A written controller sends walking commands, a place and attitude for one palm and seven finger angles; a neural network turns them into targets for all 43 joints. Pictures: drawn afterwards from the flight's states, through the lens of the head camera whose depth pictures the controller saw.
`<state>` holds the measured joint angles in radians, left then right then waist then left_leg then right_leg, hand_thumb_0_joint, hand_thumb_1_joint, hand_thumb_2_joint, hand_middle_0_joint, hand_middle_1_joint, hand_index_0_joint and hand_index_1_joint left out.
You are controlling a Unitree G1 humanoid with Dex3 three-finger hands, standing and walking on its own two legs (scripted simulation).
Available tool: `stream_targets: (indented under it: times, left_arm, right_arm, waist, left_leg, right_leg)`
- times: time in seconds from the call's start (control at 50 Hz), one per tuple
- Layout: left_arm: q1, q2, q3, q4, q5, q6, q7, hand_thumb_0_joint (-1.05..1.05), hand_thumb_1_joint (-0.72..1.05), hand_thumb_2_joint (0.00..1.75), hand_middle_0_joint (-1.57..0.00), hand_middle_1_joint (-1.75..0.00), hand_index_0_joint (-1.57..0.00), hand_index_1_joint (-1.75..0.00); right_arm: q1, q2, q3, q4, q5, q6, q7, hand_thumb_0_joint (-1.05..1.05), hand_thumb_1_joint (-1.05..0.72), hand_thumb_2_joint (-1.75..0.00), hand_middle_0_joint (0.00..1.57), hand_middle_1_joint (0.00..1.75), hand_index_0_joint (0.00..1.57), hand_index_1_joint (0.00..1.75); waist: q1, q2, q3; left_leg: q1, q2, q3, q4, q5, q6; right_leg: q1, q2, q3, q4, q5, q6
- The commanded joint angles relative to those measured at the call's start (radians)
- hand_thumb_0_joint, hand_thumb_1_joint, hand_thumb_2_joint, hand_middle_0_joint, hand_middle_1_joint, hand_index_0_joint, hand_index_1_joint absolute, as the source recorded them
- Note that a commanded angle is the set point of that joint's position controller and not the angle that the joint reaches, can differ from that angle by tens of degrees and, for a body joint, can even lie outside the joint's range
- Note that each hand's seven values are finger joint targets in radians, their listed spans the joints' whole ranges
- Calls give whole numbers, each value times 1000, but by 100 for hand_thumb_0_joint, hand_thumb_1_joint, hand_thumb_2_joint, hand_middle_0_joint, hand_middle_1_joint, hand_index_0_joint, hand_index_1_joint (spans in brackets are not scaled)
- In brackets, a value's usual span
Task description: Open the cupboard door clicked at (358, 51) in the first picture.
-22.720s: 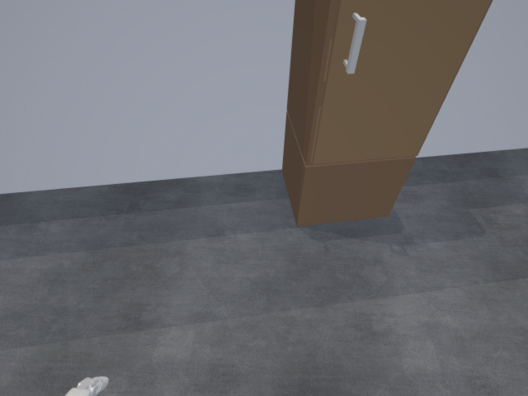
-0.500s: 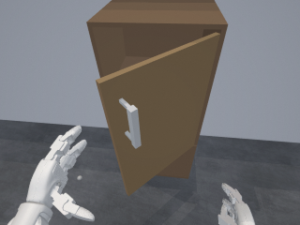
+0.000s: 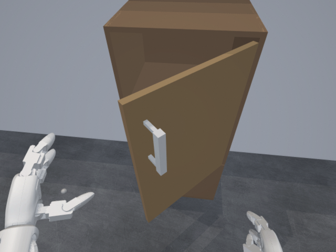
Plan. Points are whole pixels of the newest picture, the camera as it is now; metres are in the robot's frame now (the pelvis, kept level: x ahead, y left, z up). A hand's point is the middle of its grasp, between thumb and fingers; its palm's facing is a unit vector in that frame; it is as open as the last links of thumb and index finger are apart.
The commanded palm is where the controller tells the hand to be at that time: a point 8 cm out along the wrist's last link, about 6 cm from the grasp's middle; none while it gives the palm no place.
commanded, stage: draw the hand back to the body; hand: left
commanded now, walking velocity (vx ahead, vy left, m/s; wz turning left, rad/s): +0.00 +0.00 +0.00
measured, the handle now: (155, 148) +0.31 +0.08 +0.11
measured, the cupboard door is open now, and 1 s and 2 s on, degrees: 46 46 46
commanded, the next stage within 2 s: step back with the hand held close in 0.70 s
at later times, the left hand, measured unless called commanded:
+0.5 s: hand (50, 174) +0.20 +0.25 +0.15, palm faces +0.44 -0.81 -0.39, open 7.8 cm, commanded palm +0.15 +0.29 +0.16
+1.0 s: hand (54, 176) +0.20 +0.24 +0.15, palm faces +0.38 -0.80 -0.47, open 7.4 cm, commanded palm +0.14 +0.28 +0.17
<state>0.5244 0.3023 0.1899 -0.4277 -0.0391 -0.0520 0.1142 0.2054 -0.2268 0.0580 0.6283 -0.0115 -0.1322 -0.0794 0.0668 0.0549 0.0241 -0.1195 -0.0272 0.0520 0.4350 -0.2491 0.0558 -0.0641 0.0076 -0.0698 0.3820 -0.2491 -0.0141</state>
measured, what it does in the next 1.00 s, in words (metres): stands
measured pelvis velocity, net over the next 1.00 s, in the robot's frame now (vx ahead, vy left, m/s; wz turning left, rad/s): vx -0.01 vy -0.02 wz -0.03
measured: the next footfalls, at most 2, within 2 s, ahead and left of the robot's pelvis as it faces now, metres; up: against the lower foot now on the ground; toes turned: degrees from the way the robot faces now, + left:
none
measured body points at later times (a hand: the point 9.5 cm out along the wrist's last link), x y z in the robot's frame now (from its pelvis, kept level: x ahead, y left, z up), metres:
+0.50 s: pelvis +0.01 -0.01 +0.00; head -0.01 -0.03 +0.45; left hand +0.17 +0.29 +0.17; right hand +0.20 -0.23 -0.08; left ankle +0.00 +0.08 -0.74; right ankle -0.02 -0.11 -0.74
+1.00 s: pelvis -0.01 -0.02 +0.00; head -0.01 -0.04 +0.45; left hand +0.17 +0.28 +0.18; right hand +0.17 -0.26 -0.09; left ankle +0.00 +0.08 -0.74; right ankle -0.02 -0.11 -0.74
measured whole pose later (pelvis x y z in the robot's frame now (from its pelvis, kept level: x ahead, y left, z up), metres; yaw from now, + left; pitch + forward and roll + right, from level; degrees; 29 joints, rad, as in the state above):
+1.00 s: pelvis -0.01 -0.02 +0.00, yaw -2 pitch -1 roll -1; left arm 0.50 0.37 0.36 -0.39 -0.06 -0.12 0.10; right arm 0.16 -0.25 0.01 0.59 0.01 -0.02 -0.07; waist 0.03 0.08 0.01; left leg -0.18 0.02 0.06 0.43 -0.23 0.03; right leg -0.12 0.05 -0.06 0.34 -0.20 -0.04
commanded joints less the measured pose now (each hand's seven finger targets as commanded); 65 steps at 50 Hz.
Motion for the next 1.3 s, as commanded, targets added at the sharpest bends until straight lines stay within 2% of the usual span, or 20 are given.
stream_targets:
  times: [0.0, 0.08, 0.14, 0.3, 0.42, 0.52, 0.56, 0.62, 0.68, 0.78, 0.8, 0.82, 0.84, 0.86, 0.9, 0.96, 1.02, 1.08, 1.18, 1.28]
  left_arm:
    - [-71, 150, 122, -208, 0, -80, 24, 0, 37, 68, -18, -30, -18, -30]
    - [-86, 163, 158, -171, -7, -77, 19, 0, 51, 74, -19, -30, -19, -30]
    - [-91, 184, 196, -167, -12, -80, 18, 0, 62, 78, -19, -30, -19, -30]
    - [-152, 237, 261, -185, -17, -82, 24, 0, 90, 90, -20, -30, -20, -30]
    - [-131, 195, 220, -128, -23, -72, 16, 0, 90, 90, -20, -30, -20, -30]
    - [-147, 214, 238, -131, -27, -83, 15, 0, 90, 90, -20, -30, -20, -30]
    - [-169, 241, 253, -157, -22, -89, 19, 0, 90, 90, -20, -30, -20, -30]
    - [-155, 228, 242, -182, -21, -93, 20, 0, 90, 90, -20, -30, -20, -30]
    - [-152, 214, 231, -158, -24, -89, 18, 0, 90, 90, -20, -30, -20, -30]
    - [-145, 214, 239, -120, -28, -95, 15, 0, 90, 90, -20, -30, -20, -30]
    - [-247, 257, 255, -231, -28, -109, 19, 0, 90, 90, -20, -30, -20, -30]
    - [-245, 371, 380, -220, -30, -137, 24, 0, 90, 90, -20, -30, -20, -30]
    - [-141, 275, 305, -149, -27, -136, 10, 0, 90, 90, -20, -30, -20, -30]
    - [-120, 281, 306, -143, -24, -132, 8, 0, 90, 90, -20, -30, -20, -30]
    - [-61, 235, 265, -124, -24, -125, 2, 0, 90, 90, -20, -30, -20, -30]
    - [-21, 243, 269, -145, -24, -125, 8, 0, 90, 90, -20, -30, -20, -30]
    - [5, 282, 307, -196, -25, -125, 18, 0, 90, 90, -20, -30, -20, -30]
    - [19, 315, 341, -250, -26, -129, 29, 0, 90, 90, -20, -30, -20, -30]
    - [44, 312, 347, -277, -24, -133, 41, 0, 90, 90, -20, -30, -20, -30]
    - [54, 297, 345, -291, -13, -150, 48, 0, 90, 90, -20, -30, -20, -30]
  right_arm:
    - [-137, -113, -56, -165, 2, -34, -2, 0, -90, -90, 20, 30, 20, 30]
    - [-144, -112, -62, -160, 4, -9, 3, 0, -90, -90, 20, 30, 20, 30]
    - [-143, -110, -66, -162, 4, 5, 6, 0, -90, -90, 20, 30, 20, 30]
    - [-145, -112, -73, -151, 9, 14, 7, 0, -90, -90, 20, 30, 20, 30]
    - [-151, -118, -77, -152, 10, 21, 11, 0, -90, -90, 20, 30, 20, 30]
    - [-159, -111, -80, -154, 12, 28, 4, 0, -90, -90, 20, 30, 20, 30]
    - [-160, -113, -79, -150, 11, 23, 2, 0, -90, -90, 20, 30, 20, 30]
    - [-161, -107, -76, -151, 11, 14, 3, 0, -90, -90, 20, 30, 20, 30]
    - [-165, -105, -75, -148, 11, 12, 3, 0, -90, -90, 20, 30, 20, 30]
    - [-163, -107, -79, -143, 11, 12, 2, 0, -90, -90, 20, 30, 20, 30]
    - [-173, -110, -78, -152, 14, 5, 3, 0, -90, -90, 20, 30, 20, 30]
    - [-151, -129, -79, -184, 32, 22, -1, 0, -90, -90, 20, 30, 20, 30]
    - [-145, -115, -83, -166, 24, 38, 1, 0, -90, -90, 20, 30, 20, 30]
    - [-154, -117, -85, -177, 24, 48, 3, 0, -90, -90, 20, 30, 20, 30]
    - [-140, -124, -89, -186, 25, 65, 6, 0, -90, -90, 20, 30, 20, 30]
    - [-137, -130, -101, -196, 30, 82, 3, 0, -90, -90, 20, 30, 20, 30]
    - [-129, -126, -108, -218, 37, 100, 0, 0, -90, -90, 20, 30, 20, 30]
    - [-133, -120, -111, -235, 40, 110, -8, 0, -90, -90, 20, 30, 20, 30]
    - [-128, -122, -112, -248, 38, 116, -14, 0, -90, -90, 20, 30, 20, 30]
    - [-116, -134, -111, -253, 35, 99, -12, 0, -90, -90, 20, 30, 20, 30]
  waist:
    - [0, -9, -80]
    - [1, -11, -54]
    - [7, -16, -79]
    - [4, 60, -102]
    - [-2, -21, -62]
    - [2, -24, -75]
    - [3, 17, -90]
    - [3, 45, -100]
    - [-2, 27, -52]
    - [-1, -13, -41]
    - [-1, 12, -96]
    - [-38, -5, 4]
    - [-42, -46, -21]
    - [-39, -47, -13]
    - [-46, -60, -52]
    - [-47, -33, -129]
    - [-48, -78, -197]
    - [-47, -61, -217]
    - [-51, -17, -179]
    - [-52, 47, -128]
  left_leg:
    - [57, 70, -96, -88, 316, -50]
    - [58, 73, -89, -94, 331, -57]
    - [64, 71, -83, -90, 359, -55]
    - [91, 71, -75, -78, 406, -55]
    - [78, 66, -69, -89, 330, -42]
    - [80, 58, -59, -90, 274, -31]
    - [84, 54, -60, -87, 273, -33]
    - [94, 53, -58, -81, 292, -34]
    - [82, 53, -58, -87, 256, -33]
    - [76, 52, -53, -90, 235, -28]
    - [93, 49, -59, -82, 238, -26]
    - [28, 67, -79, -39, 174, -4]
    - [28, 67, -85, -17, 162, -4]
    - [23, 65, -84, -16, 171, -5]
    - [21, 73, -73, -4, 204, -10]
    - [25, 90, -66, 4, 271, -10]
    - [17, 104, -65, 18, 350, -14]
    - [-3, 113, -73, 24, 395, -15]
    - [-89, 126, -102, 7, 307, -13]
    - [-233, 164, -156, -74, 76, 8]
  right_leg:
    - [-7, -3, 46, -53, 193, -20]
    - [-9, -4, 48, -62, 206, -19]
    - [11, -3, 51, -62, 237, -19]
    - [16, -8, 62, -73, 275, -18]
    - [-6, -5, 59, -91, 245, -13]
    - [-1, -10, 69, -105, 224, -12]
    - [11, -12, 73, -105, 224, -15]
    - [9, -11, 73, -104, 241, -15]
    - [-17, -10, 76, -120, 211, -14]
    - [-19, -11, 80, -128, 197, -11]
    - [-1, -15, 86, -122, 206, -10]
    - [-140, -63, 187, -167, 255, -7]
    - [-138, -88, 186, -157, 272, -5]
    - [-143, -94, 182, -154, 301, -4]
    - [-145, -99, 168, -131, 320, 4]
    - [-114, -106, 150, -83, 401, 16]
    - [-82, -102, 143, -28, 482, 17]
    - [-72, -102, 144, 16, 509, 10]
    - [-99, -93, 159, 33, 384, 4]
    - [-96, -55, 148, 77, 154, 6]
